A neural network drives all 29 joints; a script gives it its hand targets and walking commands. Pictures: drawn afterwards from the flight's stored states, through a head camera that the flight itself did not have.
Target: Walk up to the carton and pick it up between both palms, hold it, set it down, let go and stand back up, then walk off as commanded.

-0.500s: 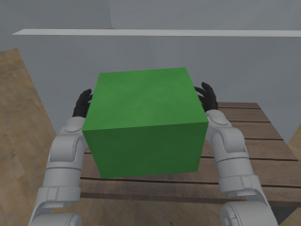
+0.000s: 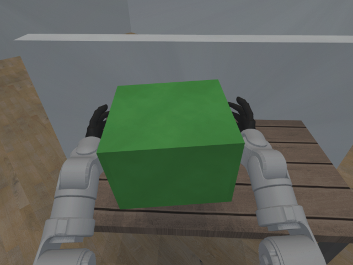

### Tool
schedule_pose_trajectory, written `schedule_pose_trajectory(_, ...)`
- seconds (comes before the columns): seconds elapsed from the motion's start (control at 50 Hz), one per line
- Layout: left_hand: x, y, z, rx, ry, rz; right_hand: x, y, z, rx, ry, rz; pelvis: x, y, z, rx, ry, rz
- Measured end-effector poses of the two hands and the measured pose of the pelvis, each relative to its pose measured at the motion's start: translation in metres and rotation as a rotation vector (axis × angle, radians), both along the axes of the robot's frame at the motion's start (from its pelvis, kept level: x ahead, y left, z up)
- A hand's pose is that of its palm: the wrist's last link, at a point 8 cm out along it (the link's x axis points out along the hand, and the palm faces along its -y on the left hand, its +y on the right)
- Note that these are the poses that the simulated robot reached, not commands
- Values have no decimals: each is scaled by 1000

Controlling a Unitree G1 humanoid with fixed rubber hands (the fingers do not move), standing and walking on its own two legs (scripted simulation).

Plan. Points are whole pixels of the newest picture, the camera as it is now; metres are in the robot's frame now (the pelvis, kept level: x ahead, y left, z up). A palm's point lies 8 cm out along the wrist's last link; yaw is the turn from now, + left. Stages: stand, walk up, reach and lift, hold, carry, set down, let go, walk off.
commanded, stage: hold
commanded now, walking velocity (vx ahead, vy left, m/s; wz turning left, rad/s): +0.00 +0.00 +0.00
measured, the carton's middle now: (171, 140) +0.35 -0.01 +0.17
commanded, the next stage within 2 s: set down in 0.06 s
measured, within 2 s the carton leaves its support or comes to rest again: neither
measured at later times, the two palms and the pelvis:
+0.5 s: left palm (101, 131) +0.39 +0.15 +0.18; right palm (243, 131) +0.37 -0.17 +0.17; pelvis +0.01 +0.00 +0.00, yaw +0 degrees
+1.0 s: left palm (105, 152) +0.39 +0.16 +0.11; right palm (235, 141) +0.39 -0.17 +0.13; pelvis +0.01 +0.00 +0.00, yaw +0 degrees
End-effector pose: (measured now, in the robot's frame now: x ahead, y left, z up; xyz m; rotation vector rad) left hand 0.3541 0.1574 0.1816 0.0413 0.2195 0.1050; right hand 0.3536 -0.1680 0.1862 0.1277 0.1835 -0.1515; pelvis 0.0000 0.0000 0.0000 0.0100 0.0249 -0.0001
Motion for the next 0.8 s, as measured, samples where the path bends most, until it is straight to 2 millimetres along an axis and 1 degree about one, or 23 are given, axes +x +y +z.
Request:
schedule_pose_trajectory(0.12, 0, 0, 0, 0, 1, 0, 0, 0, 0, 0, 0, 0, 0, 0, 0, 0, -2, 0)
schedule_pose_trajectory(0.18, 0, 0, -4, -11, 18, -3, 0, 0, -3, -8, 15, 3, 0, 0, 1, 1, -19, 0)
schedule_pose_trajectory(0.26, 5, -2, -10, -37, 38, -1, 4, -3, -9, -46, 31, 6, 2, -2, 2, 3, -18, 1)
schedule_pose_trajectory(0.3, 9, -3, -6, -33, 10, 0, 7, -4, -9, -53, 4, 8, 3, -3, 2, 4, -16, 1)
schedule_pose_trajectory(0.38, 20, -5, 11, -46, -79, -8, 13, -6, -2, -76, -86, -7, 5, -3, 2, 5, -14, 1)
schedule_pose_trajectory(0.42, 25, -6, 13, -49, -96, -24, 15, -7, -1, -71, -106, -17, 6, -4, 3, 5, -17, 1)
schedule_pose_trajectory(0.48, 32, -5, 3, -42, -59, -46, 19, -7, -10, -82, -88, -22, 9, -4, 4, 5, -29, 1)
schedule_pose_trajectory(0.6, 34, 2, -40, -30, 39, -38, 27, 0, -45, -82, -14, -3, 11, -4, 5, 6, -51, 1)
schedule_pose_trajectory(0.66, 34, 3, -54, -1, 32, -31, 31, 1, -55, -74, -25, 3, 11, -4, 5, 6, -52, 1)
schedule_pose_trajectory(0.72, 34, 4, -58, 25, 3, -19, 35, 2, -55, -71, -57, 12, 13, -4, 5, 5, -49, 1)
schedule_pose_trajectory(0.8, 36, 4, -54, 28, -31, -15, 37, 3, -51, -75, -92, 14, 13, -3, 5, 5, -47, 1)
